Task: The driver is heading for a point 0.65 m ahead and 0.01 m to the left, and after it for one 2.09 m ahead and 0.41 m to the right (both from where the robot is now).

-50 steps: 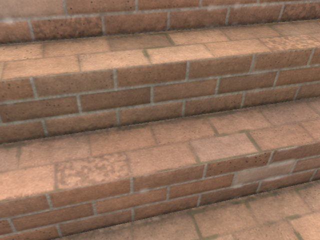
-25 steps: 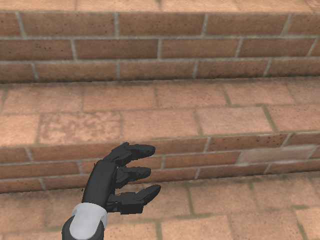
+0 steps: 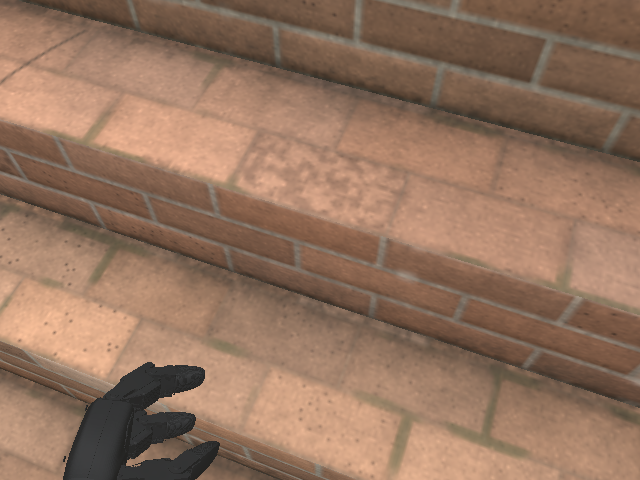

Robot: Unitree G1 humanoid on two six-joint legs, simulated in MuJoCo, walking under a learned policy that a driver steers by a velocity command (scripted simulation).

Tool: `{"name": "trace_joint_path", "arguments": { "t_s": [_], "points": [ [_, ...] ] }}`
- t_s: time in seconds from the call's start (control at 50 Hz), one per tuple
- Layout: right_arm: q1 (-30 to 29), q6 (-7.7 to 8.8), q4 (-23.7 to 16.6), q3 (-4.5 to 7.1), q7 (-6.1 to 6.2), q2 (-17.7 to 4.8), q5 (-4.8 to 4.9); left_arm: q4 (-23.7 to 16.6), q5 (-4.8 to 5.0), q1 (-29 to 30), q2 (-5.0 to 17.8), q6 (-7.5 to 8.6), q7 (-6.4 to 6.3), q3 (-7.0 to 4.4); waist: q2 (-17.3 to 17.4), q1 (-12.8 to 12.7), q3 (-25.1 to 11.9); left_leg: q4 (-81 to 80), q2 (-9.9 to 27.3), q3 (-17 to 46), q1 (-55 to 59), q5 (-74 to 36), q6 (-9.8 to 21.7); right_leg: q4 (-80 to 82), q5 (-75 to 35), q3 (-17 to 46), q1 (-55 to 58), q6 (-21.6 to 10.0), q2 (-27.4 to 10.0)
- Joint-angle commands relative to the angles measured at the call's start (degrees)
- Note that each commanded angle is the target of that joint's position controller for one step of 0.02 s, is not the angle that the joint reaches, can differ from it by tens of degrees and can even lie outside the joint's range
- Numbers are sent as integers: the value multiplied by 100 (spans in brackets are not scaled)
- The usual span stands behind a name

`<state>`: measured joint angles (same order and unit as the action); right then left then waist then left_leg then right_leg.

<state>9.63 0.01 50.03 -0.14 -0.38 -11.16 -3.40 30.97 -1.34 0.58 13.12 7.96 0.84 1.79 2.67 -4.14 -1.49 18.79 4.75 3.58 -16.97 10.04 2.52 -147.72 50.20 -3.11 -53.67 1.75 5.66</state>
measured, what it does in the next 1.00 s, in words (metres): steps to the right, turning left: right foot, then left foot 0.25 m higher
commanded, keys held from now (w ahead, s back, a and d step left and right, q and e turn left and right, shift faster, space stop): w+q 0.18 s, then w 0.82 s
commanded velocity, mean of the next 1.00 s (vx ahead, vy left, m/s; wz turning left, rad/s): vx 0.50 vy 0.00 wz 0.24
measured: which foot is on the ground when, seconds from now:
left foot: down 0.00-0.14, up 0.16-0.34, down 0.36-0.40, up 0.42-0.48, down 0.50-0.98, up 1.00-1.00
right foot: up 0.00-0.16, down 0.18-0.46, up 0.48-0.94, down 0.96-1.00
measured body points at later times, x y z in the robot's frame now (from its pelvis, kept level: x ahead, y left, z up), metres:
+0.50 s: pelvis -0.03 -0.04 +0.03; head -0.02 -0.04 +0.48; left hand +0.20 +0.22 -0.02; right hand +0.02 -0.29 -0.10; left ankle -0.05 +0.08 -0.70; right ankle -0.16 -0.13 -0.64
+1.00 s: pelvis -0.09 -0.13 -0.02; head -0.11 -0.19 +0.42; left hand -0.01 +0.13 -0.09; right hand +0.12 -0.39 -0.14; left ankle -0.09 +0.08 -0.75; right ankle -0.03 -0.24 -0.54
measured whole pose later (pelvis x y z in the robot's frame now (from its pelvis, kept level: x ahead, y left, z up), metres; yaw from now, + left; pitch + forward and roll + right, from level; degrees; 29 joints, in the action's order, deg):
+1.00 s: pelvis -0.09 -0.13 -0.02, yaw +15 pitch -1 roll +1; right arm 14.7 -0.7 44.4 3.8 5.6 -22.7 2.3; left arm 35.2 -3.6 -12.4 8.9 -2.5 -1.7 3.6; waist 4.9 -5.2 -4.4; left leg 27.2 10.2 -7.2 -16.9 10.1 -0.8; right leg -102.2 55.9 4.7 -50.3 -2.4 5.3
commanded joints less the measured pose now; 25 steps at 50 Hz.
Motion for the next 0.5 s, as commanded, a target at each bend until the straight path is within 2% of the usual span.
{"name": "trace_joint_path", "arguments": {
  "t_s": [0.02,0.04,0.06,0.08,0.1,0.12,0.14,0.16,0.18,0.2,0.22,0.24,0.26,0.28,0.3,0.32,0.34,0.36,0.38,0.4,0.42,0.44,0.46,0.48,0.5],
  "points": [
    [2120,21,84,407,423,-891,374,-1523,-306,1381,-704,46,206,713,320,999,-2760,1038,1018,1924,6127,-5528,1134,3334,-23,327,-2885,284,-1187],
    [1033,31,-357,407,508,-1052,495,-1534,-345,1144,-539,-90,248,696,131,524,-2402,281,1044,1960,4074,-4764,1150,5413,198,400,-902,139,-1067],
    [-56,-29,-796,381,505,-1109,625,-1355,-368,885,-429,-182,266,653,-204,81,-1875,-665,904,1688,1485,-4397,1177,7129,-894,55,1532,133,-765],
    [-742,-46,-1132,441,423,-1327,641,-1092,-323,298,-251,-274,132,526,147,-205,-1506,-978,854,1681,207,-4775,1235,8268,-2487,92,3295,101,-541],
    [-583,5,-981,570,362,-1687,615,-908,-213,-614,186,-343,-128,194,681,-614,-1537,-142,926,1884,332,-6420,1143,9648,-1737,1098,4030,-378,-628],
    [-671,23,-1165,541,343,-1375,484,-349,-128,-1575,869,-302,-236,-185,-279,-918,-1600,1698,221,1646,685,-7232,630,12256,-4018,1686,5222,-672,-1046],
    [-316,-10,-1279,576,300,-1202,396,215,185,-1328,688,-514,-310,-263,-546,-283,-822,3203,-157,1651,-54,-3098,191,14336,-4903,1258,5499,-818,-1317],
    [472,6,-1178,481,77,-404,403,698,152,-673,249,-787,-364,-108,-1849,716,59,5420,-1073,1122,-2646,2722,-90,14599,-6787,1110,6726,-661,-1943],
    [1332,146,-1036,320,-72,174,470,784,-137,454,-27,-958,-328,85,-2461,1515,536,9081,-1643,1245,-4721,3963,84,12430,-11116,-109,6456,-39,-1988],
    [2041,319,-1028,263,-130,146,556,870,-321,-166,64,-989,-336,-115,-2411,1387,-237,10958,-1899,1146,-5773,4256,-77,11004,-15116,40,6895,-451,-3160],
    [2349,307,-1183,284,-105,-366,585,736,-337,384,525,-991,-208,-296,-1832,1601,-870,11362,-1176,397,-5624,3857,-321,11436,-13619,-189,6819,-946,-3418],
    [1804,269,-1419,254,-38,-488,717,506,-263,1143,378,-960,-45,-281,-1474,1688,-515,10721,-758,-280,-5544,3295,-623,12094,-11067,-438,6417,-1089,-2567],
    [1299,163,-1583,145,44,-462,640,468,-91,1070,614,-867,-102,-433,-1680,1429,-427,10233,-188,-397,-4971,2639,-903,12789,-9026,-55,5653,-1303,-2761],
    [1082,45,-1522,109,128,-449,471,531,-47,836,490,-825,-206,-439,-1090,1210,-83,10275,-181,-273,-5062,2409,-955,12955,-8282,29,5384,-1307,-2691],
    [803,-12,-1581,112,209,-460,452,699,-59,794,591,-743,-276,-425,-1027,1203,592,10495,-133,-37,-5182,2133,-944,13321,-8011,128,4823,-1390,-2844],
    [620,-48,-1593,113,238,-466,458,783,-104,742,479,-619,-336,-388,-689,1130,1055,10085,-308,-56,-5409,2169,-796,13456,-8031,-448,4825,-1164,-2412],
    [616,18,-1819,60,225,-353,367,778,-99,593,763,-527,-391,-476,-731,1271,959,8944,-118,-134,-4994,1712,-620,13481,-8637,-749,4877,-960,-2170],
    [1098,42,-1791,91,211,-359,321,595,-119,874,911,-507,-423,-537,-780,1565,469,7797,-141,-536,-3579,1110,-424,13463,-9679,-1188,4425,-730,-1815],
    [1633,81,-1593,177,181,-623,357,425,-44,1080,879,-584,-428,-519,-763,1696,125,6643,-636,-1237,-2053,994,-259,13277,-11228,-1495,3814,-642,-1282],
    [2159,94,-1194,442,132,-1315,204,188,-148,596,790,-610,-525,-542,-398,1500,-347,5987,-1595,-1998,-911,1068,-94,12407,-13587,-1175,4141,-527,-1048],
    [2413,140,-1122,506,145,-1492,59,180,-114,524,1234,-571,-384,-600,-252,1627,-695,4604,-1379,-2103,-602,501,-70,11432,-14485,-1047,5024,-527,-1330],
    [3194,42,-956,572,187,-1130,-16,77,13,1207,1341,-477,-149,-567,-553,2139,-1207,2776,-504,-854,23,-1252,235,10672,-13764,-763,5758,-668,-1791],
    [4116,-135,-592,495,171,-548,4,-106,209,1727,1012,-314,15,-437,-723,2653,-1537,331,-2,-306,806,-2433,585,9290,-11606,-717,6071,-662,-1688],
    [4268,-136,-69,361,57,-196,42,-249,504,2164,402,-282,-12,-230,185,2739,-951,-1631,68,-722,1392,-4493,916,7181,-7009,-941,5018,-593,-1041],
    [3199,27,116,33,-36,412,-80,-466,623,1789,-407,-278,-76,-68,1605,1727,381,-2549,338,-532,1063,-4726,1077,4120,-1372,-649,2991,-524,-349]
  ]
}}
